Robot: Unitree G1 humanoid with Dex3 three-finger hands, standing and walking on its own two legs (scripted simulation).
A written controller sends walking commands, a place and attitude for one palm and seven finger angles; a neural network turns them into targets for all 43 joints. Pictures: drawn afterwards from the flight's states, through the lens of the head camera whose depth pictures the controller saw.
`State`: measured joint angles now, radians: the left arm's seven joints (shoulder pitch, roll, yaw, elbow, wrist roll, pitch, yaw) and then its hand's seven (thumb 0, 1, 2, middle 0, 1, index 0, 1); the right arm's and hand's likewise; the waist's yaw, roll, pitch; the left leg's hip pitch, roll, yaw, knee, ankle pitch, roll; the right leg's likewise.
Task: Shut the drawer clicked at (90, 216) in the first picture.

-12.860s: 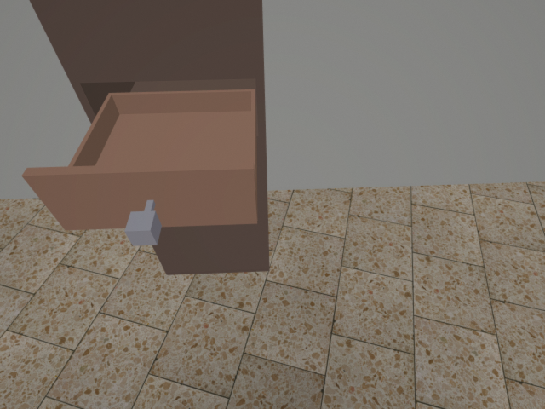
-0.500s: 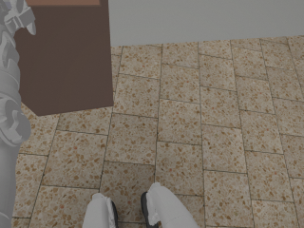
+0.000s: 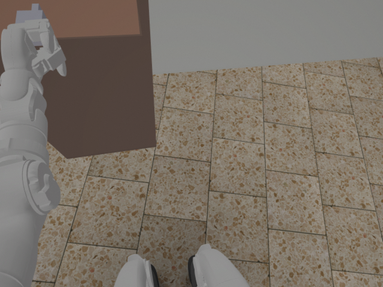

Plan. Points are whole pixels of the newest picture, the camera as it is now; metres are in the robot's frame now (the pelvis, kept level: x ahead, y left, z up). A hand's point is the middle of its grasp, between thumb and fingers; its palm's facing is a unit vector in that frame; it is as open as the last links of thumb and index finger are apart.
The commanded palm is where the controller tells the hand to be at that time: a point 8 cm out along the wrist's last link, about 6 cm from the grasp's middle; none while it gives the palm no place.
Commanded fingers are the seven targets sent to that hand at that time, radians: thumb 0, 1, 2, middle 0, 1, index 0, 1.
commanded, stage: pull the fist back off the drawer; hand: left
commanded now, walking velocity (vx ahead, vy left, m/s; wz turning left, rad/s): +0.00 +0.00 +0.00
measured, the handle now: (35, 20) +0.64 +0.22 +0.09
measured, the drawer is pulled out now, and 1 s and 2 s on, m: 0.00 0.00 0.00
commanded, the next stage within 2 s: draw the hand back to the body in 0.08 s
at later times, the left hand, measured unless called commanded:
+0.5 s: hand (34, 86) +0.46 +0.19 +0.12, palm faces +0.07 -1.00 -0.05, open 3.3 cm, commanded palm +0.41 +0.23 +0.13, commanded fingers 0.00 0.90 0.90 -1.40 -1.60 -1.40 -1.60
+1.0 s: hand out of the picture +0.29 +0.21 +0.18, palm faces +0.31 -0.91 -0.28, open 3.3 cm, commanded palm +0.24 +0.26 +0.20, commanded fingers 0.00 0.90 0.90 -1.40 -1.60 -1.40 -1.60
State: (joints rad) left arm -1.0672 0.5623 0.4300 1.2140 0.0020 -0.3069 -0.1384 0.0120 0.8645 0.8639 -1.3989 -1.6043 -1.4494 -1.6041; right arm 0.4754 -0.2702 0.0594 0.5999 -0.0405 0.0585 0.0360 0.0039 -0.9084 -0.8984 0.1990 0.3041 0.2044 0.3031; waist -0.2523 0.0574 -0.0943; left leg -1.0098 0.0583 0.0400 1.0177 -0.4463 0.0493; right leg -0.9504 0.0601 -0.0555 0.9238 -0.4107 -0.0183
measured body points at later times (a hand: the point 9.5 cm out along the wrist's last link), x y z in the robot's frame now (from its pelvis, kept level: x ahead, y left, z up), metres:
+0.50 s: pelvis +0.05 +0.00 +0.04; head +0.12 +0.00 +0.48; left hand +0.45 +0.24 +0.12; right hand +0.11 -0.25 -0.08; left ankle +0.01 +0.09 -0.67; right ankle +0.01 -0.12 -0.67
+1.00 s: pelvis +0.02 -0.01 +0.07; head +0.01 -0.04 +0.52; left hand +0.27 +0.26 +0.20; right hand +0.22 -0.22 -0.02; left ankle +0.01 +0.09 -0.67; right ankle +0.01 -0.12 -0.67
